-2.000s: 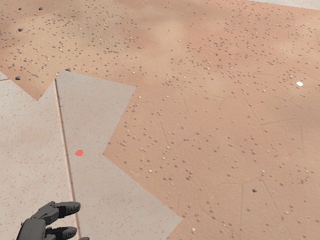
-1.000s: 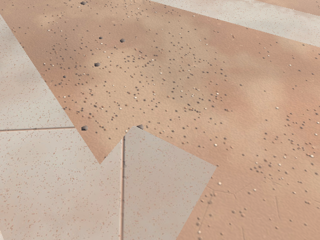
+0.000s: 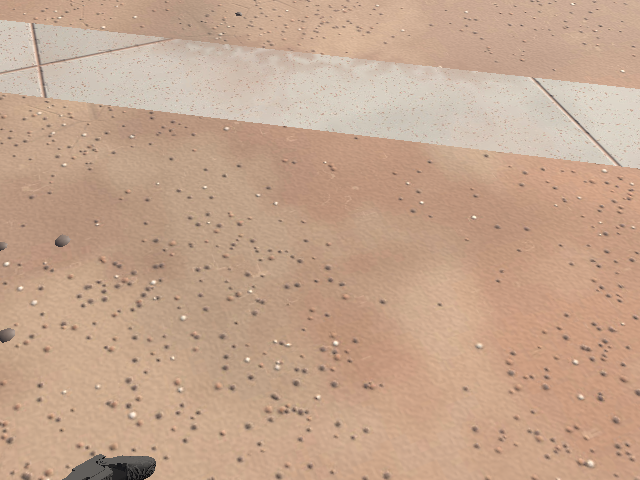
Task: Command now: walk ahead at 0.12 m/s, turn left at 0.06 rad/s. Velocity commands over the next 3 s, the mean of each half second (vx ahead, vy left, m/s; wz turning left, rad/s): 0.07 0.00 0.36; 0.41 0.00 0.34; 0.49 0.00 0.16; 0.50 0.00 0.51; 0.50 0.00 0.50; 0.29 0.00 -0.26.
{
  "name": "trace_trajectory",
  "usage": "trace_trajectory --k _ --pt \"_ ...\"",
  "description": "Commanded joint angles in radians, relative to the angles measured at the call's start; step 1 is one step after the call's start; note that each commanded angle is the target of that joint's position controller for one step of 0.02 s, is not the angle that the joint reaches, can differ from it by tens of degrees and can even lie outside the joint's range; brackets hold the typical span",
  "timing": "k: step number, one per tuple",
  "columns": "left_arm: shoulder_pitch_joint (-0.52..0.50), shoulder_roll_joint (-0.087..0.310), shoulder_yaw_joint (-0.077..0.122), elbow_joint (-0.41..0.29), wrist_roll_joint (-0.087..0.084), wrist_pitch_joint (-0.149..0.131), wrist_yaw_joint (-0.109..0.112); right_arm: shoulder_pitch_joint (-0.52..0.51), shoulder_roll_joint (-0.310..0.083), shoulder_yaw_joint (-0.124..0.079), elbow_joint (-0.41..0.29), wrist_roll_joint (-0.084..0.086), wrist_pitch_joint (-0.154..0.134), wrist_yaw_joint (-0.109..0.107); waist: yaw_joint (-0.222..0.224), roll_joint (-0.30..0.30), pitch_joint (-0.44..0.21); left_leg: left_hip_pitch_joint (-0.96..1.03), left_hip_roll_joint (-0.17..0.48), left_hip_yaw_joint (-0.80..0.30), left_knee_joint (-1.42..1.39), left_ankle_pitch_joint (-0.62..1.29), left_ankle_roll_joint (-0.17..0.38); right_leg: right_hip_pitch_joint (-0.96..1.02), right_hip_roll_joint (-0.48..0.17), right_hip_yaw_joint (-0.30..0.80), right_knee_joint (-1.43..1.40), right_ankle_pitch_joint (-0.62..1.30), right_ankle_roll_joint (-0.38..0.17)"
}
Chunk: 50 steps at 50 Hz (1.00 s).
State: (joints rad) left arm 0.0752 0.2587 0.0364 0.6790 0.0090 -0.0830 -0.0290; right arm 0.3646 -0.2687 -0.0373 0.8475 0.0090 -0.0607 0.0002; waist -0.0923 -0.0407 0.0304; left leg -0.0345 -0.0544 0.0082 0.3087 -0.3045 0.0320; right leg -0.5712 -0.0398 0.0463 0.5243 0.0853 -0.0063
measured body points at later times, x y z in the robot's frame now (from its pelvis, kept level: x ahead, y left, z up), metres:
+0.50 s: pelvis +0.04 +0.02 -0.01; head +0.03 +0.06 +0.44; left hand +0.18 +0.31 -0.12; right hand +0.10 -0.26 -0.12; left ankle +0.00 +0.10 -0.74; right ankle +0.16 -0.13 -0.69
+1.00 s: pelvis +0.25 +0.04 -0.01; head +0.28 +0.05 +0.44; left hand +0.34 +0.35 -0.11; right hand +0.32 -0.24 -0.14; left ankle +0.01 +0.10 -0.70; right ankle +0.35 -0.04 -0.74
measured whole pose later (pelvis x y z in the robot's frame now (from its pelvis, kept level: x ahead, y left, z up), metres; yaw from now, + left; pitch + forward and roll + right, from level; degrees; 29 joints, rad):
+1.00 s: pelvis +0.25 +0.04 -0.01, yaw +23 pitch +3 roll -2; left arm 0.04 0.28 0.06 0.82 -0.01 -0.12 -0.04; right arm 0.46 -0.28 -0.06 0.87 0.02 -0.04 -0.03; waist -0.07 0.03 0.01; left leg -0.10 -0.01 -0.17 0.78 -0.50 0.02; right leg -0.42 0.04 -0.04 0.52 -0.15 -0.04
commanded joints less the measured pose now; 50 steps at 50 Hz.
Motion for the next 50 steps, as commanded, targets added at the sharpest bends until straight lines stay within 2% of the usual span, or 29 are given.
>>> trace_trajectory --k 1,2,3,4,5,7,10,12,13,15,18,19,20,21,22,23,24,25,27,29,33,38,42,45,46,47,48,49,50 --pt "0.117 0.114 0.044 -0.020 0.018 -0.022 0.000 -0.043 -0.162 -0.036 -0.043 0.009 0.004 -0.010 0.121 0.127 -0.098 -0.055 0.178 -0.105 0.169 0.680 0.070 0.296 0.054 -0.032 -0.127 0.111 -0.044" --pt "0.176 0.179 0.059 -0.012 0.028 -0.026 0.012 -0.026 -0.141 -0.028 -0.057 -0.007 -0.003 -0.008 0.133 0.054 -0.171 -0.139 0.116 -0.087 0.311 0.534 0.021 0.482 -0.042 0.030 -0.097 0.518 -0.082" --pt "0.232 0.230 0.064 -0.023 0.059 -0.011 0.030 0.065 -0.068 -0.003 -0.068 -0.024 -0.012 -0.003 0.119 -0.141 -0.317 -0.415 0.032 -0.071 0.624 0.009 -0.045 0.819 -0.311 0.235 0.036 1.026 -0.239" --pt "0.247 0.175 0.049 -0.032 0.040 0.013 0.034 0.128 -0.070 0.006 -0.055 0.005 -0.006 0.001 0.135 -0.241 -0.495 -0.494 -0.012 -0.116 0.859 -0.475 -0.083 0.898 -0.451 0.370 0.044 1.141 -0.367" --pt "0.217 0.152 0.042 -0.041 0.015 0.035 0.032 0.092 -0.171 -0.025 -0.050 0.021 0.011 0.003 0.150 -0.123 -0.478 -0.519 0.029 -0.151 0.950 -0.464 -0.097 0.810 -0.406 0.313 0.005 0.993 -0.341" --pt "0.062 0.123 0.033 -0.054 -0.007 0.067 0.042 0.017 -0.161 -0.038 -0.059 0.023 0.069 -0.022 0.098 -0.051 -0.283 -0.555 0.074 -0.105 0.977 -0.370 -0.130 0.557 -0.317 0.192 -0.081 0.592 -0.288" --pt "-0.068 0.129 0.031 -0.052 0.028 0.093 0.054 0.087 -0.107 -0.039 -0.056 0.003 0.149 -0.060 0.021 -0.127 -0.154 -0.400 0.048 -0.038 1.003 -0.216 -0.167 0.208 -0.246 0.035 -0.199 0.279 -0.271" --pt "-0.103 0.113 0.025 -0.045 0.032 0.096 0.066 0.091 -0.100 -0.043 -0.072 -0.002 0.154 -0.065 0.011 -0.121 -0.162 -0.384 0.058 -0.027 0.950 -0.162 -0.164 0.201 -0.248 -0.012 -0.203 0.239 -0.265" --pt "-0.103 0.115 0.026 -0.039 0.027 0.096 0.072 0.079 -0.099 -0.042 -0.085 -0.002 0.151 -0.062 0.018 -0.105 -0.189 -0.379 0.085 -0.025 0.885 -0.115 -0.152 0.225 -0.256 -0.016 -0.219 0.089 -0.253" --pt "-0.114 0.149 0.039 -0.023 0.003 0.096 0.082 0.043 -0.094 -0.037 -0.112 -0.002 0.141 -0.047 0.030 -0.131 -0.206 -0.308 0.125 -0.002 0.705 -0.060 -0.109 0.216 -0.258 -0.016 -0.273 -0.253 -0.215" --pt "-0.080 0.198 0.064 0.017 -0.029 0.090 0.075 0.058 -0.129 -0.054 -0.108 -0.010 0.137 -0.022 0.023 -0.151 -0.191 -0.166 0.103 0.068 0.507 -0.076 -0.024 0.190 -0.276 -0.011 -0.321 -0.564 -0.161" --pt "-0.095 0.193 0.066 0.024 -0.039 0.089 0.072 0.109 -0.123 -0.059 -0.081 -0.011 0.138 -0.019 -0.009 -0.130 -0.167 -0.100 0.087 0.102 0.409 -0.051 0.009 0.156 -0.264 -0.038 -0.296 -0.646 -0.131" --pt "-0.112 0.160 0.063 0.028 -0.044 0.089 0.071 0.171 -0.113 -0.063 -0.039 -0.012 0.138 -0.015 -0.035 -0.056 -0.116 -0.066 0.064 0.105 0.311 -0.086 0.043 0.112 -0.217 -0.088 -0.184 -0.715 -0.087" --pt "-0.125 0.097 0.053 0.026 -0.040 0.094 0.061 0.264 -0.115 -0.065 0.003 -0.016 0.130 -0.019 -0.060 0.136 -0.034 -0.050 0.110 -0.034 0.146 -0.253 0.099 -0.004 -0.126 -0.176 0.096 -0.790 -0.023" --pt "-0.090 -0.009 0.029 0.031 -0.029 0.097 0.037 0.230 -0.137 -0.048 -0.032 -0.013 0.112 -0.024 0.008 0.346 0.059 -0.099 0.309 -0.424 0.027 -0.472 0.179 -0.248 -0.021 -0.192 0.523 -0.761 0.040" --pt "-0.207 0.072 0.052 -0.043 -0.056 0.074 0.030 0.136 -0.251 -0.069 -0.096 -0.036 0.071 -0.011 0.000 0.352 0.129 -0.239 0.413 -0.801 -0.271 -0.782 0.301 -0.372 0.018 0.009 0.497 -0.637 0.008" --pt "-0.226 0.165 0.075 -0.041 -0.074 0.049 0.035 0.017 -0.254 -0.073 -0.123 -0.046 0.038 -0.020 0.042 0.257 0.193 -0.258 0.419 -0.768 -0.317 -0.691 0.260 -0.358 -0.005 0.041 0.503 -0.487 -0.009" --pt "-0.185 0.191 0.089 -0.013 -0.053 0.039 0.044 -0.038 -0.232 -0.066 -0.123 -0.034 0.025 -0.031 0.079 0.230 0.175 -0.232 0.387 -0.659 -0.271 -0.522 0.198 -0.325 -0.015 0.045 0.477 -0.361 -0.008" --pt "-0.137 0.152 0.089 0.037 -0.007 0.034 0.048 -0.008 -0.182 -0.053 -0.103 -0.012 0.018 -0.037 0.079 0.194 0.099 -0.175 0.313 -0.490 -0.216 -0.344 0.137 -0.232 -0.006 0.024 0.455 -0.234 0.021" --pt "-0.140 0.117 0.086 0.047 -0.014 0.025 0.035 0.077 -0.126 -0.039 -0.077 -0.003 0.007 -0.039 0.064 0.169 0.052 -0.083 0.283 -0.411 -0.200 -0.205 0.125 -0.210 0.013 0.015 0.404 -0.147 0.029" --pt "-0.154 0.084 0.077 0.057 -0.019 0.008 0.022 0.170 -0.110 -0.038 -0.048 -0.004 0.000 -0.044 0.036 0.190 0.019 0.043 0.262 -0.331 -0.187 -0.034 0.124 -0.204 0.024 0.005 0.256 -0.067 0.048" --pt "-0.247 0.071 0.055 0.038 -0.032 -0.011 0.003 0.199 -0.137 -0.051 -0.026 0.001 0.007 -0.046 -0.023 0.213 0.071 0.040 0.269 -0.301 -0.174 0.017 0.149 -0.141 0.018 -0.024 0.061 -0.064 0.071" --pt "-0.275 0.087 0.042 0.022 -0.036 -0.033 -0.015 0.196 -0.154 -0.060 -0.012 0.009 0.015 -0.039 -0.040 0.206 0.098 0.061 0.293 -0.307 -0.128 0.112 0.161 -0.093 0.017 -0.045 -0.028 -0.132 0.038" --pt "-0.181 0.129 0.050 0.040 -0.036 -0.043 -0.018 0.150 -0.174 -0.069 -0.015 0.012 0.022 -0.035 0.020 0.238 0.067 0.059 0.313 -0.308 -0.067 0.349 0.141 0.063 0.037 -0.066 -0.068 -0.177 -0.013" --pt "-0.090 0.152 0.062 0.067 -0.031 -0.044 -0.013 0.121 -0.175 -0.068 -0.023 0.012 0.024 -0.036 0.073 0.231 0.014 0.052 0.283 -0.274 0.022 0.543 0.123 0.190 0.063 -0.087 -0.098 -0.166 -0.040" --pt "0.062 0.193 0.081 0.113 -0.027 -0.044 -0.004 0.106 -0.156 -0.061 -0.032 0.005 0.023 -0.034 0.139 0.195 -0.098 -0.001 0.226 -0.218 0.196 0.677 0.094 0.412 0.052 -0.076 -0.093 -0.144 -0.077" --pt "0.267 0.251 0.093 0.146 -0.011 -0.042 0.002 0.090 -0.114 -0.042 -0.058 -0.014 0.021 -0.033 0.221 0.077 -0.274 -0.201 0.167 -0.177 0.501 0.484 0.059 0.737 -0.129 0.130 -0.052 -0.210 -0.150" --pt "0.361 0.325 0.111 0.187 -0.010 -0.033 -0.005 0.202 0.004 -0.013 -0.077 -0.001 -0.002 -0.028 0.163 -0.283 -0.386 -0.571 -0.022 -0.125 0.839 -0.184 -0.017 1.018 -0.352 0.610 -0.176 -0.431 -0.298" --pt "0.323 0.216 0.081 0.191 -0.029 -0.036 -0.010 0.158 -0.098 -0.032 -0.061 0.029 -0.022 -0.029 0.187 -0.202 -0.300 -0.695 0.019 -0.210 0.973 -0.242 -0.008 0.956 -0.345 0.696 -0.271 -0.572 -0.287"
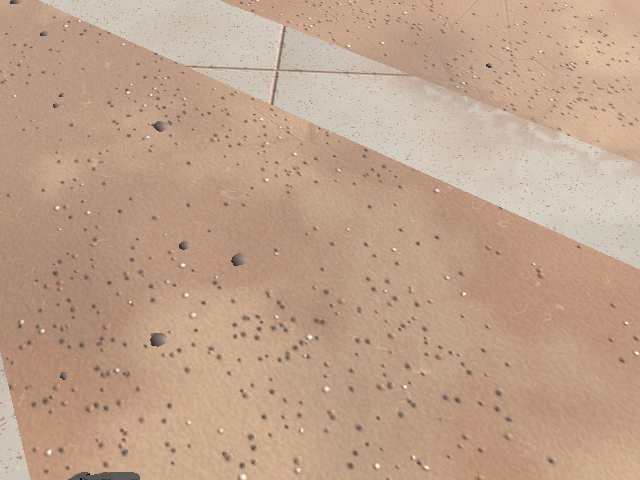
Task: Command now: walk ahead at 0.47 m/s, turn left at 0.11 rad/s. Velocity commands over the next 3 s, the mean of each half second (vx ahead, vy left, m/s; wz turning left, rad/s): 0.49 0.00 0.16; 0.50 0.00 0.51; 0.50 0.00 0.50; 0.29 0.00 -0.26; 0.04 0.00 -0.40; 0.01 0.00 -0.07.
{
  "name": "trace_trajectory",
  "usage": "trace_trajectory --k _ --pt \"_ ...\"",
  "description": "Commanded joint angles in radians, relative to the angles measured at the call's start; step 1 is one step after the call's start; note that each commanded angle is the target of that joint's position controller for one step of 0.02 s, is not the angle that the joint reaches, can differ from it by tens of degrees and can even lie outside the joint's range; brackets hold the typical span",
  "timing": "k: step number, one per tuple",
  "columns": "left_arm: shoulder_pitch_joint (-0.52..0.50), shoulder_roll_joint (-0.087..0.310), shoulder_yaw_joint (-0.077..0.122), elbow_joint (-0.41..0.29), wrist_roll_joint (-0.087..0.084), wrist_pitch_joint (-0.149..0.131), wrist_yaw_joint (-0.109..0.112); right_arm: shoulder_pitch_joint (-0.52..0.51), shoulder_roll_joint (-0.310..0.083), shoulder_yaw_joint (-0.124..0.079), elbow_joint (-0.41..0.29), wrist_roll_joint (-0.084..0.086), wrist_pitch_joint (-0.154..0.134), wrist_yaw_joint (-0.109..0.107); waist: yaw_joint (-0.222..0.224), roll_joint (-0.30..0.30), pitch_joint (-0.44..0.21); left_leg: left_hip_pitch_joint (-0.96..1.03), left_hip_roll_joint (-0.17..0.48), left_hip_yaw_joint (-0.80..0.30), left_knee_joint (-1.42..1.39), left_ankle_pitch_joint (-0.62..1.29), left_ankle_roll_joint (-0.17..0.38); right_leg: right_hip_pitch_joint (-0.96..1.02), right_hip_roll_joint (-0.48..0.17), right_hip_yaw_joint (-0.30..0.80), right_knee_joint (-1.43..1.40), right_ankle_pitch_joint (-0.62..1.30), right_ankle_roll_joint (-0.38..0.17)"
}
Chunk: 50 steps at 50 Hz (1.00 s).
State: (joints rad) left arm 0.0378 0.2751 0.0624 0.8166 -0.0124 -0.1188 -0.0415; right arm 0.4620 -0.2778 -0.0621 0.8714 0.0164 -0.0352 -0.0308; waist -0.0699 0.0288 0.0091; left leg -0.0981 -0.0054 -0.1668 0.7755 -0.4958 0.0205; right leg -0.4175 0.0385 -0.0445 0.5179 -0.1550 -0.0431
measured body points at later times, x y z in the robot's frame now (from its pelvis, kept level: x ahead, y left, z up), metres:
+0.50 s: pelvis +0.30 +0.02 -0.01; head +0.34 +0.03 +0.44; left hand +0.27 +0.30 -0.15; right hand +0.53 -0.20 -0.09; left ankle +0.41 +0.11 -0.73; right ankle +0.09 -0.11 -0.67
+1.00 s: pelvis +0.59 +0.02 +0.00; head +0.61 +0.02 +0.45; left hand +0.70 +0.33 -0.07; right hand +0.72 -0.24 -0.12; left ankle +0.42 +0.10 -0.67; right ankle +0.70 -0.06 -0.73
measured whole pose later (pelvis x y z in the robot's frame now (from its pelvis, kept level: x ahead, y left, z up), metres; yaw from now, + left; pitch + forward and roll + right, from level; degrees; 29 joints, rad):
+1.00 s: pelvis +0.59 +0.02 +0.00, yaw +21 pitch +2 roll -1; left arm 0.06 0.28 0.04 0.74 0.00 -0.12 -0.02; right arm 0.38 -0.30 -0.07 0.76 0.03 -0.04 -0.02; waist -0.06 0.03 0.01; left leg -0.25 -0.08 -0.18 0.94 -0.50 0.03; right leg -0.42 0.03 0.02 0.53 -0.16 -0.02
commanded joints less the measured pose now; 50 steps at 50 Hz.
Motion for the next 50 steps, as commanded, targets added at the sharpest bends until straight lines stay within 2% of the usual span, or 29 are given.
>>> trace_trajectory --k 1,2,3,5,7,10,13,16,19,21,22,23,24,25,26,27,28,29,31,35,37,40,43,45,46,47,48,49,50 --pt "0.283 0.144 0.039 0.041 -0.007 0.002 0.008 -0.049 -0.143 -0.022 -0.105 0.035 -0.058 0.007 0.160 -0.197 -0.130 -0.686 0.026 -0.011 0.520 0.032 0.020 0.677 -0.387 0.618 -0.265 -0.272 -0.208" --pt "0.221 0.125 0.030 0.027 0.002 0.007 0.011 -0.103 -0.137 -0.019 -0.112 0.024 -0.065 0.009 0.133 -0.109 -0.073 -0.647 0.079 0.030 0.482 0.120 0.025 0.554 -0.340 0.494 -0.278 -0.157 -0.184" --pt "0.187 0.099 0.022 0.021 0.010 0.012 0.011 -0.143 -0.129 -0.023 -0.118 0.007 -0.067 0.011 0.116 -0.081 -0.023 -0.621 0.105 0.052 0.426 0.174 0.020 0.457 -0.302 0.418 -0.300 -0.053 -0.179" --pt "0.178 0.080 0.011 0.026 0.022 0.011 0.013 -0.133 -0.090 -0.023 -0.120 0.001 -0.059 0.019 0.078 -0.119 -0.015 -0.547 0.133 0.068 0.367 0.220 0.014 0.369 -0.261 0.327 -0.340 0.076 -0.180" --pt "0.192 0.095 0.012 0.042 0.007 0.007 0.018 -0.152 -0.058 -0.015 -0.131 -0.004 -0.048 0.022 0.064 -0.115 0.012 -0.563 0.145 0.094 0.299 0.231 -0.005 0.323 -0.259 0.268 -0.370 0.176 -0.194" --pt "0.216 0.129 0.017 0.055 0.002 0.012 0.028 -0.270 -0.041 -0.004 -0.176 -0.015 -0.049 0.026 0.082 -0.090 0.046 -0.588 0.141 0.128 0.099 0.374 -0.029 0.294 -0.236 0.184 -0.394 0.284 -0.186" --pt "0.268 0.143 0.015 0.071 -0.006 0.017 0.035 -0.400 -0.018 0.011 -0.209 -0.008 -0.060 0.043 0.123 -0.086 0.060 -0.493 0.093 0.176 -0.126 0.561 -0.021 0.265 -0.191 0.110 -0.406 0.285 -0.152" --pt "0.324 0.160 0.017 0.097 -0.009 0.026 0.040 -0.473 -0.030 0.013 -0.236 0.006 -0.060 0.061 0.143 -0.082 0.067 -0.493 0.074 0.173 -0.219 0.621 0.004 0.373 -0.240 0.089 -0.403 0.278 -0.141" --pt "0.330 0.171 0.022 0.108 -0.003 0.044 0.045 -0.490 -0.058 0.005 -0.259 0.008 -0.056 0.080 0.119 -0.084 0.050 -0.492 0.047 0.170 -0.242 0.517 0.051 0.506 -0.283 0.048 -0.318 0.439 -0.109" --pt "0.311 0.191 0.028 0.099 0.005 0.060 0.052 -0.379 -0.107 -0.020 -0.240 0.003 -0.050 0.083 0.049 -0.111 -0.038 -0.333 -0.014 0.217 -0.231 0.429 0.091 0.547 -0.276 0.007 -0.134 0.763 -0.081" --pt "0.299 0.186 0.024 0.089 0.010 0.071 0.059 -0.235 -0.145 -0.043 -0.200 0.002 -0.045 0.079 -0.025 -0.095 -0.119 -0.141 -0.049 0.238 -0.261 0.446 0.120 0.498 -0.240 -0.035 0.064 0.843 -0.053" --pt "0.314 0.166 0.012 0.058 0.028 0.071 0.068 -0.078 -0.213 -0.066 -0.173 -0.002 -0.037 0.067 -0.073 -0.004 -0.230 0.166 0.085 0.037 -0.233 0.489 0.177 0.266 -0.205 -0.060 0.361 0.594 -0.022" --pt "0.448 0.020 -0.038 0.042 0.042 0.045 0.043 -0.040 -0.296 -0.081 -0.159 0.008 -0.041 0.073 0.013 0.246 -0.369 0.527 0.326 -0.499 -0.325 0.265 0.380 -0.164 0.001 -0.011 0.734 -0.218 0.039" --pt "0.366 0.113 -0.018 0.049 0.010 0.010 0.029 -0.017 -0.188 -0.057 -0.163 0.009 -0.040 0.069 -0.041 0.157 -0.390 0.549 0.334 -0.636 -0.449 0.146 0.362 -0.290 -0.004 0.142 0.833 -0.384 0.023" --pt "0.246 0.168 -0.004 -0.002 -0.022 -0.015 0.021 -0.090 -0.165 -0.047 -0.176 -0.001 -0.043 0.064 -0.039 0.121 -0.223 0.421 0.298 -0.497 -0.475 0.197 0.311 -0.356 -0.053 0.153 0.830 -0.310 0.002" --pt "0.187 0.156 -0.010 -0.021 -0.019 -0.027 0.025 -0.158 -0.157 -0.043 -0.193 -0.008 -0.046 0.061 -0.009 0.008 -0.143 0.271 0.261 -0.396 -0.490 0.304 0.287 -0.329 -0.093 0.147 0.766 -0.237 -0.006" --pt "0.172 0.151 -0.005 -0.024 0.000 -0.029 0.030 -0.208 -0.142 -0.038 -0.205 -0.014 -0.048 0.061 0.027 -0.040 -0.082 0.138 0.232 -0.319 -0.509 0.436 0.279 -0.282 -0.118 0.142 0.683 -0.201 0.003" --pt "0.185 0.154 0.000 -0.024 0.012 -0.020 0.032 -0.237 -0.127 -0.032 -0.216 -0.025 -0.050 0.060 0.063 -0.020 -0.074 0.055 0.205 -0.268 -0.529 0.513 0.273 -0.213 -0.140 0.149 0.637 -0.180 0.010" --pt "0.209 0.131 0.001 -0.027 0.021 0.003 0.034 -0.252 -0.123 -0.031 -0.222 -0.016 -0.049 0.056 0.097 -0.001 -0.053 -0.045 0.182 -0.219 -0.563 0.545 0.276 -0.167 -0.147 0.137 0.549 -0.172 0.039" --pt "0.070 0.094 -0.010 -0.079 0.034 0.021 0.040 -0.196 -0.171 -0.046 -0.205 -0.004 -0.046 0.029 0.062 0.012 0.006 -0.171 0.126 -0.124 -0.597 0.501 0.254 -0.161 -0.120 0.108 0.289 0.054 0.096" --pt "-0.008 0.079 -0.016 -0.103 0.030 0.017 0.035 -0.168 -0.176 -0.049 -0.196 -0.001 -0.040 0.021 0.032 0.023 0.014 -0.212 0.089 -0.091 -0.585 0.437 0.215 -0.094 -0.084 0.101 0.137 0.198 0.101" --pt "-0.081 0.092 -0.013 -0.136 0.013 0.010 0.029 -0.114 -0.183 -0.052 -0.173 0.006 -0.033 0.019 0.004 0.039 0.010 -0.196 0.102 -0.133 -0.553 0.364 0.189 -0.032 -0.052 0.113 0.042 0.269 0.100" --pt "-0.089 0.131 0.001 -0.149 0.007 0.000 0.022 -0.092 -0.168 -0.050 -0.164 0.008 -0.022 0.013 0.016 0.060 0.002 -0.088 0.135 -0.220 -0.459 0.334 0.172 -0.018 -0.048 0.143 -0.026 0.175 0.079" --pt "-0.020 0.150 0.014 -0.134 0.005 -0.011 0.022 -0.106 -0.160 -0.049 -0.170 0.005 -0.011 0.011 0.059 0.090 -0.015 -0.063 0.131 -0.256 -0.380 0.370 0.154 0.073 -0.043 0.125 -0.065 0.094 0.048" --pt "0.069 0.173 0.028 -0.113 0.012 -0.015 0.028 -0.110 -0.130 -0.037 -0.176 0.002 -0.009 0.012 0.102 0.086 -0.066 -0.086 0.088 -0.233 -0.287 0.400 0.126 0.211 -0.061 0.122 -0.092 0.082 0.018" --pt "0.215 0.224 0.044 -0.097 0.026 -0.018 0.036 -0.110 -0.069 -0.015 -0.193 -0.009 -0.012 0.016 0.164 0.000 -0.192 -0.192 0.027 -0.153 -0.029 0.312 0.088 0.451 -0.214 0.259 -0.077 0.027 -0.045" --pt "0.315 0.310 0.066 -0.069 0.031 0.000 0.039 0.036 -0.005 0.006 -0.215 0.014 -0.022 0.018 0.114 -0.297 -0.325 -0.535 -0.111 -0.007 0.295 -0.084 0.013 0.786 -0.449 0.683 -0.138 -0.143 -0.213" --pt "0.318 0.244 0.057 -0.063 0.006 0.008 0.031 0.036 -0.103 -0.008 -0.206 0.031 -0.025 0.013 0.130 -0.286 -0.288 -0.691 -0.029 -0.010 0.456 -0.092 0.000 0.769 -0.484 0.852 -0.213 -0.412 -0.226" --pt "0.270 0.167 0.038 -0.084 0.005 0.011 0.033 -0.073 -0.175 -0.029 -0.211 0.026 -0.019 0.010 0.158 -0.175 -0.157 -0.724 0.009 -0.008 0.502 0.001 -0.005 0.651 -0.429 0.705 -0.234 -0.416 -0.174"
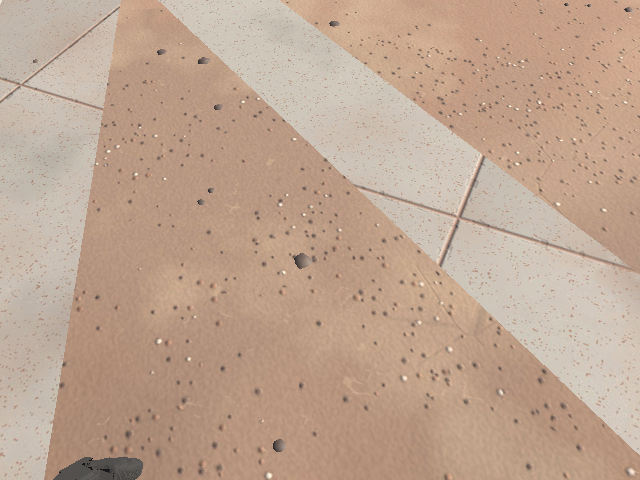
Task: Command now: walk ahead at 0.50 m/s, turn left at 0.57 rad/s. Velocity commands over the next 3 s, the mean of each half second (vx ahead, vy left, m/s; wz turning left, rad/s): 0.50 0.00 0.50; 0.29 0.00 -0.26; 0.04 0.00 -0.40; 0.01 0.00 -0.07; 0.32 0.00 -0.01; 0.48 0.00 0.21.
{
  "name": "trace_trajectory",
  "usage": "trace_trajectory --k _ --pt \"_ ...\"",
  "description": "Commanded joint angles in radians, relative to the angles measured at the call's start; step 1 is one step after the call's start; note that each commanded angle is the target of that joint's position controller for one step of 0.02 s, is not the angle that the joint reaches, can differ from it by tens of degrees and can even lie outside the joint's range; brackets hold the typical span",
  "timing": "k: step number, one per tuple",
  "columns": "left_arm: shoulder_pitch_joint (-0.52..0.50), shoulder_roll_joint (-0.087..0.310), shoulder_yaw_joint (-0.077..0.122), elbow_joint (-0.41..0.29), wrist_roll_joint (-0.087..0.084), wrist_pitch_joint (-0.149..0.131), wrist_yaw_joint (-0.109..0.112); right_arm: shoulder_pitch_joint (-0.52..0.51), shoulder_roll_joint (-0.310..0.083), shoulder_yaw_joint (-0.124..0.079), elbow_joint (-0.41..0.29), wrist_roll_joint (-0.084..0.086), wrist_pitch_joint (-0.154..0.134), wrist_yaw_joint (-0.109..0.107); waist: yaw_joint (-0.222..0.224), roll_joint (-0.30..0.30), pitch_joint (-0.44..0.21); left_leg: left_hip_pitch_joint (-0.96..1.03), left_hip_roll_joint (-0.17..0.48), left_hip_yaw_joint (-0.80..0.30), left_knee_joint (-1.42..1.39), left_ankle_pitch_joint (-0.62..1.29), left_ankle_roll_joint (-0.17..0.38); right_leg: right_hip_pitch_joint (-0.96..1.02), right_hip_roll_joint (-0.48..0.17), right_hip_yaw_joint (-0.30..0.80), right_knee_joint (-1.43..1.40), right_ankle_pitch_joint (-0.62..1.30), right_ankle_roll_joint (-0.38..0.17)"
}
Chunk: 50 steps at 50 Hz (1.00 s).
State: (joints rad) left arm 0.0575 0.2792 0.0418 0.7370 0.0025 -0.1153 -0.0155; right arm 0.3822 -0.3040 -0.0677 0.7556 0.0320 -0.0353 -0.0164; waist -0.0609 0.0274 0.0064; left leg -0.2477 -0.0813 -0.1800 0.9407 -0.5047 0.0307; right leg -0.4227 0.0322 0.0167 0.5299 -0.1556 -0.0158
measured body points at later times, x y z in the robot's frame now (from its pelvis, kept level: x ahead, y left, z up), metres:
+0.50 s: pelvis +0.26 +0.06 -0.01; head +0.30 +0.08 +0.44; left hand +0.18 +0.34 -0.14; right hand +0.55 -0.10 -0.07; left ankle +0.33 +0.17 -0.73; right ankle +0.10 -0.12 -0.68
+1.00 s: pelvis +0.49 +0.09 -0.01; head +0.54 +0.08 +0.44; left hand +0.62 +0.37 -0.10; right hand +0.64 -0.18 -0.12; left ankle +0.35 +0.19 -0.66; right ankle +0.60 +0.02 -0.73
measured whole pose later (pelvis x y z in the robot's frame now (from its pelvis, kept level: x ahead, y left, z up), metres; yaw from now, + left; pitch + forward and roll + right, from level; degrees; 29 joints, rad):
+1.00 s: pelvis +0.49 +0.09 -0.01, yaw +4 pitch +2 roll +2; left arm 0.15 0.30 0.06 0.71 0.01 -0.04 -0.04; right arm 0.16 -0.29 -0.06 0.76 0.00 -0.02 -0.03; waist 0.00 0.00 0.07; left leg -0.31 -0.02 0.04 1.06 -0.58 -0.03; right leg -0.51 0.04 -0.01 0.59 -0.13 -0.08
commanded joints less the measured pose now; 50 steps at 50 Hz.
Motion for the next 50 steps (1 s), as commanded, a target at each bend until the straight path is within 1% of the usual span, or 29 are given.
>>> trace_trajectory --k 1,2,3,5,9,13,16,18,20,21,22,23,24,25,26,27,28,29,31,34,37,41,44,45,46,47,48,49,50 --pt "0.194 0.138 0.047 -0.012 0.000 0.013 0.008 -0.054 -0.150 -0.028 -0.106 -0.003 -0.012 -0.007 0.136 -0.113 -0.079 -0.545 0.120 0.037 0.325 0.085 -0.021 0.536 -0.378 0.497 -0.256 -0.280 -0.167" --pt "0.160 0.111 0.039 -0.009 0.006 0.016 0.008 -0.087 -0.136 -0.030 -0.117 -0.014 -0.010 -0.004 0.119 -0.107 -0.026 -0.517 0.145 0.040 0.283 0.137 -0.024 0.442 -0.336 0.396 -0.278 -0.164 -0.156" --pt "0.145 0.098 0.034 -0.003 0.013 0.016 0.010 -0.089 -0.114 -0.030 -0.124 -0.011 -0.006 0.002 0.096 -0.132 -0.005 -0.473 0.171 0.044 0.252 0.171 -0.023 0.380 -0.305 0.315 -0.302 -0.088 -0.144" --pt "0.147 0.097 0.037 0.013 0.008 0.009 0.011 -0.087 -0.070 -0.023 -0.131 -0.002 0.003 0.010 0.085 -0.143 0.006 -0.442 0.189 0.071 0.213 0.202 -0.024 0.333 -0.280 0.208 -0.344 0.002 -0.148" --pt "0.169 0.142 0.054 0.040 0.002 0.002 0.011 -0.150 -0.043 -0.014 -0.172 -0.007 0.009 0.018 0.088 -0.100 0.018 -0.494 0.204 0.079 0.075 0.324 -0.039 0.354 -0.297 0.078 -0.379 0.183 -0.175" --pt "0.185 0.166 0.057 0.056 -0.002 0.013 0.015 -0.257 -0.025 -0.003 -0.201 -0.007 -0.003 0.042 0.124 -0.087 0.042 -0.445 0.189 0.137 -0.143 0.511 -0.026 0.372 -0.267 -0.065 -0.382 0.255 -0.146" --pt "0.246 0.187 0.060 0.082 -0.013 0.027 0.016 -0.353 -0.010 0.006 -0.239 -0.005 -0.006 0.061 0.157 -0.073 0.073 -0.428 0.170 0.180 -0.253 0.522 -0.007 0.425 -0.285 -0.109 -0.373 0.278 -0.136" --pt "0.280 0.198 0.062 0.102 -0.024 0.039 0.012 -0.389 -0.011 0.006 -0.261 -0.004 -0.008 0.069 0.154 -0.075 0.088 -0.411 0.148 0.198 -0.306 0.458 0.018 0.476 -0.309 -0.119 -0.349 0.355 -0.132" --pt "0.284 0.227 0.068 0.112 -0.033 0.050 0.014 -0.367 -0.041 -0.007 -0.267 -0.013 -0.009 0.072 0.112 -0.104 0.056 -0.315 0.094 0.236 -0.341 0.361 0.056 0.519 -0.321 -0.142 -0.259 0.639 -0.122" --pt "0.281 0.245 0.071 0.115 -0.035 0.056 0.018 -0.303 -0.072 -0.022 -0.255 -0.019 -0.007 0.070 0.063 -0.122 0.006 -0.208 0.060 0.255 -0.360 0.328 0.079 0.527 -0.318 -0.159 -0.155 0.798 -0.111" --pt "0.268 0.242 0.067 0.116 -0.036 0.061 0.022 -0.161 -0.113 -0.047 -0.214 -0.019 -0.005 0.063 -0.024 -0.108 -0.074 0.003 0.025 0.270 -0.425 0.392 0.111 0.476 -0.292 -0.192 0.014 0.861 -0.087" --pt "0.268 0.213 0.052 0.106 -0.023 0.056 0.027 -0.006 -0.170 -0.074 -0.171 -0.018 0.004 0.046 -0.097 -0.074 -0.160 0.296 0.076 0.178 -0.415 0.446 0.144 0.276 -0.258 -0.205 0.242 0.682 -0.052" --pt "0.370 0.078 0.002 0.056 0.013 0.036 0.010 0.051 -0.291 -0.092 -0.156 -0.022 0.003 0.034 -0.025 0.186 -0.306 0.708 0.379 -0.330 -0.421 0.378 0.318 -0.179 -0.101 -0.189 0.656 -0.127 0.014" --pt "0.334 0.128 0.009 0.084 -0.017 0.008 -0.002 0.078 -0.212 -0.067 -0.170 -0.021 -0.003 0.034 -0.066 0.132 -0.458 0.729 0.489 -0.595 -0.573 0.326 0.375 -0.268 -0.043 0.022 0.823 -0.440 0.011" --pt "0.220 0.194 0.032 0.047 -0.061 0.000 -0.008 0.023 -0.164 -0.048 -0.161 -0.031 -0.012 0.040 -0.078 0.074 -0.297 0.604 0.450 -0.405 -0.593 0.384 0.312 -0.342 -0.094 0.051 0.851 -0.381 -0.002" --pt "0.177 0.171 0.025 0.032 -0.064 -0.001 -0.005 -0.037 -0.137 -0.039 -0.152 -0.028 -0.020 0.040 -0.040 0.042 -0.182 0.447 0.402 -0.252 -0.604 0.454 0.267 -0.335 -0.139 0.043 0.778 -0.299 -0.010" --pt "0.166 0.159 0.026 0.041 -0.045 0.006 0.000 -0.093 -0.098 -0.027 -0.144 -0.028 -0.027 0.042 -0.002 0.017 -0.103 0.310 0.358 -0.146 -0.634 0.517 0.237 -0.299 -0.169 0.038 0.701 -0.245 -0.003" --pt "0.198 0.153 0.031 0.055 -0.035 0.022 0.002 -0.133 -0.070 -0.018 -0.144 -0.036 -0.036 0.043 0.037 0.035 -0.067 0.208 0.330 -0.074 -0.681 0.531 0.218 -0.230 -0.191 0.049 0.664 -0.187 0.003" --pt "0.266 0.113 0.027 0.082 -0.033 0.052 0.004 -0.174 -0.071 -0.021 -0.130 -0.043 -0.057 0.043 0.082 0.053 -0.039 0.090 0.331 0.003 -0.747 0.628 0.229 -0.144 -0.187 0.052 0.635 -0.147 0.032" --pt "0.239 0.090 0.029 0.073 -0.023 0.071 0.017 -0.208 -0.080 -0.025 -0.099 -0.056 -0.073 0.030 0.103 0.034 0.015 0.029 0.306 0.168 -0.760 0.870 0.198 -0.162 -0.152 0.062 0.519 -0.044 0.066" --pt "0.156 0.055 0.017 0.044 -0.009 0.062 0.001 -0.215 -0.089 -0.025 -0.080 -0.056 -0.066 0.009 0.072 0.042 0.016 0.026 0.248 0.300 -0.749 0.876 0.153 -0.098 -0.126 0.008 0.266 0.192 0.060" --pt "0.082 0.070 0.022 -0.015 -0.008 0.063 -0.032 -0.175 -0.125 -0.037 -0.041 -0.036 -0.037 -0.012 0.039 0.043 -0.008 0.161 0.310 0.302 -0.683 0.887 0.142 -0.103 -0.104 -0.013 0.121 0.227 0.033" --pt "0.110 0.110 0.043 -0.042 0.000 0.069 -0.051 -0.203 -0.141 -0.048 -0.037 -0.012 -0.008 -0.027 0.071 0.059 -0.023 0.228 0.343 0.296 -0.542 0.972 0.110 -0.087 -0.074 -0.044 0.088 0.071 -0.012" --pt "0.173 0.127 0.055 -0.033 0.001 0.070 -0.052 -0.219 -0.142 -0.050 -0.040 -0.006 0.002 -0.033 0.105 0.051 -0.049 0.220 0.325 0.309 -0.436 1.021 0.089 -0.012 -0.042 -0.069 0.050 0.060 -0.032" --pt "0.268 0.168 0.077 -0.011 0.003 0.067 -0.044 -0.211 -0.125 -0.044 -0.043 -0.007 0.009 -0.036 0.146 0.005 -0.101 0.190 0.264 0.335 -0.259 0.981 0.048 0.125 0.000 -0.077 -0.029 0.159 -0.064" --pt "0.319 0.265 0.102 -0.023 0.006 0.067 -0.020 -0.162 -0.102 -0.032 -0.059 -0.037 0.005 -0.033 0.152 -0.172 -0.174 0.016 0.171 0.355 0.032 0.645 -0.029 0.331 -0.148 0.151 -0.045 0.642 -0.137" --pt "0.273 0.329 0.102 -0.056 0.019 0.069 -0.010 -0.027 -0.007 -0.002 -0.073 -0.072 0.000 -0.015 0.038 -0.328 -0.309 -0.318 -0.022 0.245 0.382 -0.220 -0.100 0.615 -0.391 0.564 -0.025 0.895 -0.372" --pt "0.269 0.257 0.089 -0.087 0.013 0.075 -0.015 -0.075 -0.084 -0.010 -0.054 -0.045 -0.005 0.002 0.117 -0.184 -0.431 -0.348 0.010 0.060 0.457 -0.189 -0.081 0.615 -0.383 0.608 -0.107 0.638 -0.389" --pt "0.201 0.214 0.078 -0.106 0.003 0.077 -0.015 -0.159 -0.111 -0.018 -0.076 -0.014 0.000 0.005 0.113 -0.124 -0.315 -0.406 0.045 0.066 0.440 -0.102 -0.063 0.521 -0.343 0.511 -0.142 0.439 -0.344"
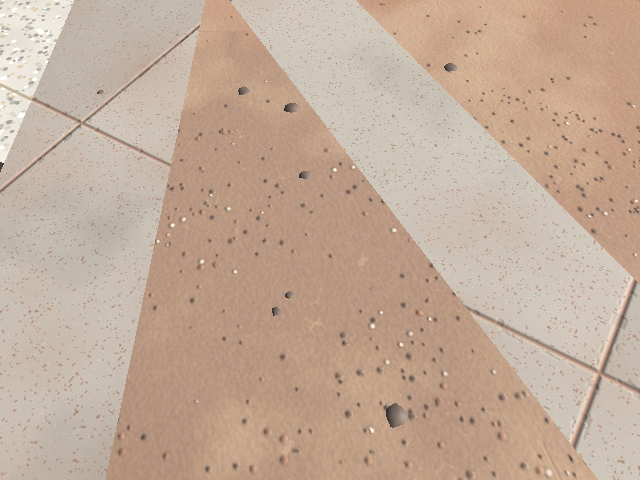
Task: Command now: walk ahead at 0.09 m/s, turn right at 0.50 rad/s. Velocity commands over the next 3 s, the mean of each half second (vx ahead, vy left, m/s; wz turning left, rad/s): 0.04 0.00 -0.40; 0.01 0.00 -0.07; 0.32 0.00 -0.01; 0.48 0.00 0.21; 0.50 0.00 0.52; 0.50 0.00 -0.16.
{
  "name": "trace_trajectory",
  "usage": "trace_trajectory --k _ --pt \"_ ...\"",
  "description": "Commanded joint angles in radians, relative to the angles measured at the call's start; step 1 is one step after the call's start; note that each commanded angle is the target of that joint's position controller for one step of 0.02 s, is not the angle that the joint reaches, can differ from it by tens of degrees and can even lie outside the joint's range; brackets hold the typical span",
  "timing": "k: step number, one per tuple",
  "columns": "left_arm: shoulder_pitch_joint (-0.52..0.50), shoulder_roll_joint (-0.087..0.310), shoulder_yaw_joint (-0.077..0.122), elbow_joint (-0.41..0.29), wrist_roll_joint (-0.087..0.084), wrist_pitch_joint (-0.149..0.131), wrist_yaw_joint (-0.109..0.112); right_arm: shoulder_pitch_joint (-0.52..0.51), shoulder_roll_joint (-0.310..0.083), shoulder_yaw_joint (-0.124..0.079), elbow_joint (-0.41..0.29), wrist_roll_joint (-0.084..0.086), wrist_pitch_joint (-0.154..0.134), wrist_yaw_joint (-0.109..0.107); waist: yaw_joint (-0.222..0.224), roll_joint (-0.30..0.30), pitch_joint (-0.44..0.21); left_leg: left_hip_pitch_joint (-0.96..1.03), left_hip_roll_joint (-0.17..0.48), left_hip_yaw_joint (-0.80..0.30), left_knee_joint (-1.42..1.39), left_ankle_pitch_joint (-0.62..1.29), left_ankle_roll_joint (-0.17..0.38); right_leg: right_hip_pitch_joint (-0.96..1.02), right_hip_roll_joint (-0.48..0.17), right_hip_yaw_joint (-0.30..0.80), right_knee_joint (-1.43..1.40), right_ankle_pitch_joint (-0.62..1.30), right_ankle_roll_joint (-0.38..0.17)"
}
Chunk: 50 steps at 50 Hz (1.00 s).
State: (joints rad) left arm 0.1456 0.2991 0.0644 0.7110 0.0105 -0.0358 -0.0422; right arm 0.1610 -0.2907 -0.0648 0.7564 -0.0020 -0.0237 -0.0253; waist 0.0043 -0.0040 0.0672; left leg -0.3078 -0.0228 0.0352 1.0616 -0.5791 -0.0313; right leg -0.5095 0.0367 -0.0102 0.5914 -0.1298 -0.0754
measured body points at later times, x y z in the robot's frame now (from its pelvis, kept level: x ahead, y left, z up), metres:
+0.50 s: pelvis +0.08 +0.05 +0.02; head +0.10 +0.06 +0.47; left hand +0.30 +0.27 -0.09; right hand +0.14 -0.25 -0.08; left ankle +0.12 +0.17 -0.72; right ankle +0.08 -0.08 -0.70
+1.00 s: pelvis +0.08 +0.03 +0.01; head +0.08 +0.03 +0.46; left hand +0.25 +0.25 -0.10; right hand +0.13 -0.25 -0.11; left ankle +0.12 +0.17 -0.72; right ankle +0.04 -0.09 -0.72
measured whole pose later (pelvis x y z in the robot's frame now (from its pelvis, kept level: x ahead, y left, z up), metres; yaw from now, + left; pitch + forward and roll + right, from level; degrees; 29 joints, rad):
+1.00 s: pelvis +0.08 +0.03 +0.01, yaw -13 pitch -2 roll +0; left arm 0.22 0.23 0.03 0.79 0.01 0.01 0.02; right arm 0.17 -0.25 -0.04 0.89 -0.01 0.00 -0.02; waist -0.01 0.00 0.03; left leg -0.23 0.02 -0.04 0.53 -0.28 -0.03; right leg -0.20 0.01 0.06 0.54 -0.32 0.01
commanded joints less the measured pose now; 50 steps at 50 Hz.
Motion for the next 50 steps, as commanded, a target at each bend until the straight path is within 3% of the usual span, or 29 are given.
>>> trace_trajectory --k 1,2,4,7,10,13,16,18,19,20,21,22,23,25,26,29,32,33,34,35,36,37,38,40,48,50 --pt "0.069 0.155 0.045 -0.081 -0.025 0.006 0.018 0.023 -0.118 -0.022 -0.076 0.011 -0.002 0.002 0.030 -0.010 -0.274 -0.361 0.024 -0.136 0.247 0.045 0.001 0.495 -0.302 0.473 -0.236 0.233 -0.225" --pt "0.034 0.130 0.036 -0.088 -0.030 0.017 0.027 0.000 -0.125 -0.027 -0.076 -0.002 0.011 -0.010 0.014 -0.013 -0.204 -0.335 0.048 -0.135 0.171 0.094 -0.001 0.374 -0.274 0.433 -0.266 0.130 -0.194" --pt "0.004 0.136 0.038 -0.106 -0.006 0.029 0.038 0.017 -0.114 -0.029 -0.078 -0.006 0.027 -0.016 -0.020 -0.085 -0.167 -0.234 0.037 -0.123 0.061 0.153 -0.006 0.239 -0.209 0.388 -0.304 0.067 -0.165" --pt "0.024 0.166 0.052 -0.114 -0.007 0.035 0.057 0.026 -0.082 -0.020 -0.068 -0.007 0.022 -0.023 -0.013 -0.096 -0.198 -0.206 0.019 -0.122 -0.083 0.185 -0.035 0.243 -0.190 0.366 -0.286 0.136 -0.166" --pt "0.015 0.175 0.059 -0.128 -0.015 0.049 0.073 0.001 -0.079 -0.019 -0.068 -0.004 0.022 -0.023 0.001 -0.106 -0.211 -0.186 0.014 -0.138 -0.178 0.249 -0.053 0.236 -0.172 0.389 -0.281 -0.002 -0.147" --pt "0.002 0.157 0.052 -0.135 -0.009 0.063 0.074 -0.002 -0.082 -0.018 -0.065 0.001 0.017 -0.016 0.014 -0.137 -0.200 -0.142 0.024 -0.126 -0.253 0.271 -0.055 0.216 -0.167 0.399 -0.275 -0.089 -0.135" --pt "0.015 0.140 0.042 -0.131 -0.004 0.071 0.067 -0.006 -0.084 -0.018 -0.071 0.004 0.002 -0.004 0.029 -0.151 -0.194 -0.092 0.027 -0.111 -0.350 0.252 -0.039 0.241 -0.180 0.435 -0.239 -0.044 -0.134" --pt "-0.001 0.125 0.031 -0.131 -0.010 0.077 0.065 0.031 -0.073 -0.017 -0.061 0.003 -0.010 0.008 0.000 -0.146 -0.187 0.002 0.020 -0.085 -0.526 0.335 -0.010 0.237 -0.165 0.436 -0.194 -0.001 -0.109" --pt "0.015 0.108 0.023 -0.123 -0.014 0.078 0.064 0.043 -0.076 -0.018 -0.058 -0.005 -0.016 0.013 -0.011 -0.130 -0.175 0.073 0.034 -0.089 -0.640 0.419 0.013 0.213 -0.136 0.418 -0.167 -0.016 -0.076" --pt "0.052 0.076 0.012 -0.118 -0.006 0.073 0.063 0.047 -0.130 -0.026 -0.068 -0.026 -0.018 0.012 0.007 -0.031 -0.169 0.135 0.164 -0.210 -0.707 0.476 0.059 0.157 -0.078 0.357 -0.076 -0.115 -0.017" --pt "0.086 0.055 0.010 -0.132 -0.006 0.063 0.059 -0.003 -0.203 -0.039 -0.069 -0.043 -0.012 0.008 0.080 0.207 -0.127 0.113 0.290 -0.374 -0.736 0.597 0.172 0.068 0.061 0.184 0.021 -0.284 0.040" --pt "0.041 0.103 0.019 -0.136 0.009 0.052 0.059 -0.018 -0.134 -0.024 -0.079 -0.050 -0.013 0.008 0.034 0.243 -0.131 0.048 0.360 -0.453 -0.762 0.592 0.259 0.101 0.035 0.151 0.119 -0.373 0.082" --pt "0.017 0.142 0.035 -0.130 0.001 0.051 0.059 -0.027 -0.114 -0.017 -0.086 -0.042 -0.015 0.007 0.014 0.201 -0.125 0.059 0.343 -0.431 -0.759 0.589 0.267 0.095 0.024 0.148 0.211 -0.386 0.101" --pt "0.017 0.124 0.039 -0.109 -0.004 0.065 0.064 -0.025 -0.132 -0.021 -0.077 -0.013 -0.017 0.003 0.002 0.165 -0.112 0.110 0.302 -0.369 -0.729 0.643 0.243 0.043 0.012 0.143 0.320 -0.383 0.138" --pt "0.026 0.097 0.033 -0.100 -0.005 0.071 0.064 -0.029 -0.123 -0.017 -0.070 -0.007 -0.017 0.002 0.006 0.151 -0.109 0.122 0.288 -0.338 -0.706 0.716 0.234 0.043 -0.005 0.145 0.336 -0.374 0.151" --pt "0.015 0.022 0.005 -0.089 -0.014 0.070 0.060 -0.025 -0.099 -0.010 -0.053 -0.007 0.001 0.009 -0.006 0.173 -0.131 0.153 0.212 -0.231 -0.654 0.867 0.205 0.138 -0.023 0.069 0.147 -0.326 0.165" --pt "0.037 0.027 0.007 -0.061 -0.022 0.070 0.059 -0.006 -0.096 -0.005 -0.034 0.006 0.014 0.014 0.004 0.186 -0.150 0.181 0.188 -0.216 -0.617 0.862 0.187 0.277 -0.016 0.026 -0.175 -0.084 0.148" --pt "0.032 0.048 0.010 -0.057 -0.015 0.071 0.059 0.021 -0.092 -0.003 -0.025 0.009 0.008 0.016 -0.005 0.167 -0.150 0.161 0.180 -0.222 -0.624 0.793 0.156 0.341 -0.029 0.051 -0.236 0.016 0.129" --pt "0.028 0.092 0.016 -0.067 -0.005 0.073 0.065 0.038 -0.083 0.004 -0.020 -0.002 -0.004 0.021 -0.019 0.105 -0.168 0.109 0.165 -0.213 -0.621 0.686 0.111 0.423 -0.089 0.112 -0.213 0.163 0.105" --pt "0.026 0.147 0.028 -0.066 -0.002 0.077 0.071 0.077 -0.088 0.003 -0.016 -0.019 -0.019 0.033 -0.061 -0.012 -0.176 0.055 0.110 -0.164 -0.613 0.580 0.076 0.466 -0.132 0.142 -0.129 0.280 0.063" --pt "0.032 0.112 0.025 -0.048 0.000 0.076 0.062 0.051 -0.073 0.008 -0.004 -0.018 -0.024 0.034 -0.035 -0.068 -0.185 0.103 0.069 -0.104 -0.615 0.483 0.038 0.394 -0.112 0.124 -0.118 0.131 0.038" --pt "0.031 0.077 0.017 -0.048 0.004 0.072 0.054 -0.004 -0.090 0.006 -0.003 -0.015 -0.022 0.032 -0.008 -0.035 -0.147 0.109 0.061 -0.090 -0.591 0.451 0.018 0.347 -0.099 0.129 -0.140 0.061 0.039" --pt "0.028 0.063 0.011 -0.039 0.009 0.067 0.054 -0.026 -0.075 0.008 -0.003 -0.013 -0.016 0.027 -0.010 -0.032 -0.129 0.110 0.062 -0.085 -0.587 0.455 0.018 0.318 -0.100 0.131 -0.153 0.034 0.047" --pt "0.026 0.065 0.009 -0.030 0.006 0.053 0.055 -0.023 -0.069 0.009 0.005 -0.011 0.000 0.019 -0.014 -0.047 -0.088 0.106 0.060 -0.087 -0.587 0.466 0.024 0.285 -0.092 0.125 -0.158 0.029 0.058" --pt "0.057 0.053 -0.003 0.017 0.002 0.034 0.067 -0.007 -0.064 0.005 0.079 -0.007 0.012 0.003 -0.016 -0.023 -0.053 0.120 0.056 -0.087 -0.597 0.446 0.011 0.257 -0.081 0.122 -0.167 -0.027 0.066" --pt "0.092 0.066 0.003 0.041 -0.004 0.038 0.072 0.011 -0.059 0.004 0.107 -0.001 0.016 0.000 -0.009 -0.038 -0.059 0.095 0.014 -0.040 -0.563 0.241 0.015 0.259 -0.068 0.124 -0.193 -0.287 0.044"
